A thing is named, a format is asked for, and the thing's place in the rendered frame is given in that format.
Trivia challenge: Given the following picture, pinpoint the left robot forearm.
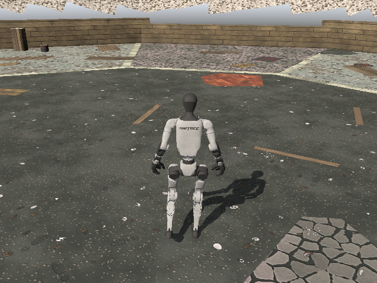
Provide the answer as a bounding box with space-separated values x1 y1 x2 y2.
153 142 165 164

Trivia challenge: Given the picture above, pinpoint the humanoid robot torso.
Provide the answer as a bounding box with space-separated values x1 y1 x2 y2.
176 116 203 177

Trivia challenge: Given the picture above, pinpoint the robot left upper arm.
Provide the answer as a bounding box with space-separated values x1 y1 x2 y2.
160 119 177 151

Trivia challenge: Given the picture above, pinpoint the right robot hand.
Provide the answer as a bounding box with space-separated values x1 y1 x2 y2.
211 164 225 176

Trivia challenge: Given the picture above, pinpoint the left robot hand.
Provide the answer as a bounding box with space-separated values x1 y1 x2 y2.
151 162 165 175

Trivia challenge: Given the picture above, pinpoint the robot right upper arm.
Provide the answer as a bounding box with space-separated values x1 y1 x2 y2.
202 119 218 152

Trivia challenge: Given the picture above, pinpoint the robot head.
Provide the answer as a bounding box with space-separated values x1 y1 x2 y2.
180 93 200 121

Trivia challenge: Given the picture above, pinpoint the right robot forearm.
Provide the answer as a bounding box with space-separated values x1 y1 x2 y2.
212 142 224 166

